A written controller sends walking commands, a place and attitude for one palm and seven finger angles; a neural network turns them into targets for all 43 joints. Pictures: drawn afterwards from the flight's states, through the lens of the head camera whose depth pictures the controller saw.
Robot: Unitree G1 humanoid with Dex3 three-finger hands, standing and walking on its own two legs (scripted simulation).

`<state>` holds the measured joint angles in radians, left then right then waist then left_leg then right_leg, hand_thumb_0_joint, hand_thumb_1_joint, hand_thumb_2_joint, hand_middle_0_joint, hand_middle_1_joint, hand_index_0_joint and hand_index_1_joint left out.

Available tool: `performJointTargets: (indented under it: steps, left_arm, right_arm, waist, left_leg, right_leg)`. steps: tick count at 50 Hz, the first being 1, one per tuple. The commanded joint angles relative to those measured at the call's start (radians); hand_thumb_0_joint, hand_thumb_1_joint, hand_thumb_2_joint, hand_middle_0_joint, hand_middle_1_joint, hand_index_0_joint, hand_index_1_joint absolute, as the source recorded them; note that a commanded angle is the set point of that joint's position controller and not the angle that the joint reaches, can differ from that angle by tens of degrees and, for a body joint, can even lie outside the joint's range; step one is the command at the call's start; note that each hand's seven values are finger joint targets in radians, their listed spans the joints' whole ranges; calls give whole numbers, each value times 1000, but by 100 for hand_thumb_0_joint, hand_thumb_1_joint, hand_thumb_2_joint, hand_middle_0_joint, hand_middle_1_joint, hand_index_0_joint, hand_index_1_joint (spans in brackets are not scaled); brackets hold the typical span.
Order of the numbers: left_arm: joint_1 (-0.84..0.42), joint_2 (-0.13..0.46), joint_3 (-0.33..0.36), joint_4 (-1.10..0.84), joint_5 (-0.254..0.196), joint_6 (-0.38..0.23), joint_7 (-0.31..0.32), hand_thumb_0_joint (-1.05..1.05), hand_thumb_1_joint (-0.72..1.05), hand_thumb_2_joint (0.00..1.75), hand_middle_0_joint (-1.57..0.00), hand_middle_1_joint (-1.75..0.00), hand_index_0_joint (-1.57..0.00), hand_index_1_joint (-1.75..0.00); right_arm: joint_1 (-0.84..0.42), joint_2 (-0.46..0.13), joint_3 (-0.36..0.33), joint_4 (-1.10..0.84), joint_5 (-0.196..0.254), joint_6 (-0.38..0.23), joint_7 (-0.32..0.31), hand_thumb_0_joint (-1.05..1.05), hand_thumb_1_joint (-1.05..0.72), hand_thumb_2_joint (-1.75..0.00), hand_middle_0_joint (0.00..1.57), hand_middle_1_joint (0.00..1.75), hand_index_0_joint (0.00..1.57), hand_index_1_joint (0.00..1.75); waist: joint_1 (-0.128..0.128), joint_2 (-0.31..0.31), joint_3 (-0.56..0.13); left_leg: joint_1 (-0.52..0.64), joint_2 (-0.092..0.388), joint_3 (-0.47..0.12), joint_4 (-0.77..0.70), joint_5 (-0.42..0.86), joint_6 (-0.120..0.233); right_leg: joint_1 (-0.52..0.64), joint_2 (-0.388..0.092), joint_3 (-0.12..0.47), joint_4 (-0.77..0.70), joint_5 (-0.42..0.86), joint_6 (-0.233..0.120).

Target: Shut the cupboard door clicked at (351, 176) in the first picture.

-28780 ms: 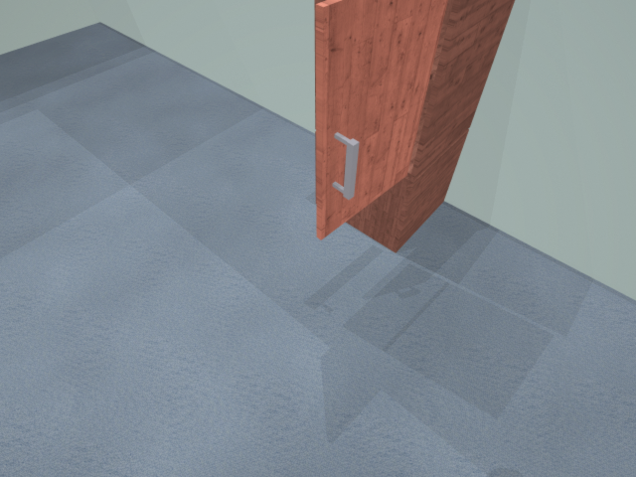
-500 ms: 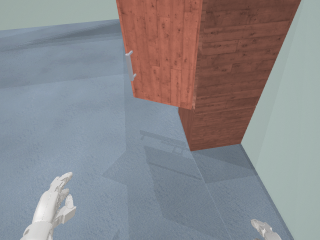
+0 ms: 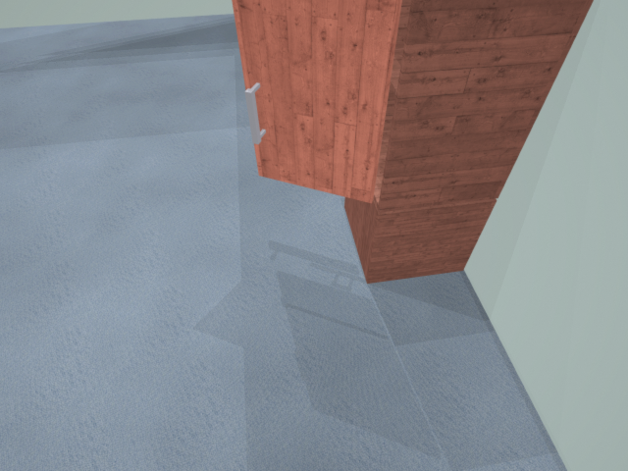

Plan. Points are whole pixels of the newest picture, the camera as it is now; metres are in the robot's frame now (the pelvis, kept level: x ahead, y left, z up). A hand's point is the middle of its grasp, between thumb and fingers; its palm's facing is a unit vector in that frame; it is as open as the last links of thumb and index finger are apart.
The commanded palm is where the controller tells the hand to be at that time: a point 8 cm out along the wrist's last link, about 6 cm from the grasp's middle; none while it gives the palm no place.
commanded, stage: let the arm hang, fingers relaxed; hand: left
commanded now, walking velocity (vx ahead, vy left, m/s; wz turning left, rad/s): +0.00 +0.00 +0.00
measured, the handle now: (256, 114) +1.01 +0.22 -0.09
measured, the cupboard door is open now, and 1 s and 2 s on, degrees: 60 60 60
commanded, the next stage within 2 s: look to check the result in 0.46 s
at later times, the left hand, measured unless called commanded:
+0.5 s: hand out of the picture +0.01 +0.15 -0.18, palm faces +0.00 -0.99 -0.15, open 7.3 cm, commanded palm none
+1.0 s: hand out of the picture +0.02 +0.16 -0.17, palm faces +0.00 -0.98 -0.18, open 7.4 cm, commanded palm none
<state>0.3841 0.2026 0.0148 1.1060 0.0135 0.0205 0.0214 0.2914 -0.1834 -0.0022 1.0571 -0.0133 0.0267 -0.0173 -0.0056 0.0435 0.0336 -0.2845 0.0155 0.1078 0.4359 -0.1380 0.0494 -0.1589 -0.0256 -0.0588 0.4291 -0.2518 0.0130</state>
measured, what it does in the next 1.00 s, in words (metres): stands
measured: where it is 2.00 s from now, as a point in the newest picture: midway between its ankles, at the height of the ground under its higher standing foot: outside the picture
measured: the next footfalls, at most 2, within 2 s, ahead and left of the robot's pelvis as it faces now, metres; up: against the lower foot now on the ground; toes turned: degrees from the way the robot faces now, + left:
none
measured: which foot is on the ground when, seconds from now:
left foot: down 0.00-1.00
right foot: down 0.00-1.00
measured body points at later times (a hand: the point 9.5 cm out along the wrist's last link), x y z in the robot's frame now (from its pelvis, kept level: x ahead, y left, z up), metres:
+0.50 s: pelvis +0.01 +0.00 +0.00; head +0.02 +0.00 +0.45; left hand +0.01 +0.21 -0.16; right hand -0.01 -0.22 -0.16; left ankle +0.06 +0.09 -0.74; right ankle -0.01 -0.13 -0.74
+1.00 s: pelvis +0.03 -0.01 +0.00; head +0.04 +0.00 +0.45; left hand +0.02 +0.22 -0.16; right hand +0.03 -0.23 -0.15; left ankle +0.06 +0.09 -0.74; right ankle -0.01 -0.13 -0.74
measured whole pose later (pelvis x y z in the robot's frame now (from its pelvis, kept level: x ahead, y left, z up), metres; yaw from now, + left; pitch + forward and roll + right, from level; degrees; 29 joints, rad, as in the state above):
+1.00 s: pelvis +0.03 -0.01 +0.00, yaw -2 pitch -1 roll +0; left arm 0.30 0.15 0.01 1.15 0.01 -0.01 0.03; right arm 0.25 -0.16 -0.01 1.12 -0.01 0.00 -0.03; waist -0.01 0.00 0.03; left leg -0.21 0.01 0.13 0.39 -0.17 0.04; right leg -0.09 -0.02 -0.03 0.38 -0.27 0.01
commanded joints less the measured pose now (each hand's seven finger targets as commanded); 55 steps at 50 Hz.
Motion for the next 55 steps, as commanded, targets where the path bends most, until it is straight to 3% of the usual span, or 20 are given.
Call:
performJointTargets:
  steps: [1, 4, 11, 22, 32, 44, 55]
  left_arm:
    - [15, 82, 7, -24, 4, -24, 10, 0, 90, 90, -20, -30, -20, -30]
    - [21, 69, 7, -8, 5, -21, 12, 0, 90, 90, -20, -30, -20, -30]
    - [29, 54, 6, 9, 6, -23, 16, 0, 90, 90, -20, -30, -20, -30]
    - [13, 28, 9, 16, 4, -25, 18, 0, 90, 90, -20, -30, -20, -30]
    - [8, 34, 10, 17, 3, -34, 20, 0, 90, 90, -20, -30, -20, -30]
    - [-3, 44, 8, 24, 3, -32, 20, 0, 90, 90, -20, -30, -20, -30]
    - [-30, 67, 12, 18, 3, -34, 16, 0, 90, 90, -20, -30, -20, -30]
  right_arm:
    - [44, -124, -32, -8, 1, -15, -9, 0, -90, -90, 20, 30, 20, 30]
    - [47, -108, -31, 10, -1, -15, -10, 0, -90, -90, 20, 30, 20, 30]
    - [49, -83, -28, 31, 0, -20, -12, 0, -90, -90, 20, 30, 20, 30]
    - [61, -58, -23, 42, -2, -29, -18, 0, -90, -90, 20, 30, 20, 30]
    - [61, -65, -26, 47, 0, -34, -19, 0, -90, -90, 20, 30, 20, 30]
    - [35, -75, -24, 52, 0, -31, -19, 0, -90, -90, 20, 30, 20, 30]
    - [5, -103, -26, 44, 1, -37, -19, 0, -90, -90, 20, 30, 20, 30]
  waist:
    - [-8, -100, 49]
    - [-6, -67, 64]
    - [0, -33, 69]
    - [-3, -9, 66]
    - [-4, -64, 23]
    - [-5, -53, 55]
    - [-4, -45, 39]
  left_leg:
    - [91, 105, -145, -120, -173, -10]
    - [71, 107, -152, -148, -212, -10]
    - [74, 101, -137, -152, -171, -14]
    - [83, 100, -124, -150, -118, -19]
    - [135, 103, -112, -111, 9, -13]
    - [146, 105, -106, -123, 2, -16]
    - [166, 108, -107, -124, 43, -15]
  right_leg:
    - [-150, -64, 94, -133, -108, -54]
    - [-145, -58, 94, -121, -105, -48]
    - [-121, -57, 93, -118, -49, -47]
    - [-88, -63, 86, -121, 8, -46]
    - [-62, -69, 90, -123, 71, -47]
    - [-66, -70, 97, -136, 68, -44]
    - [-42, -74, 97, -141, 98, -42]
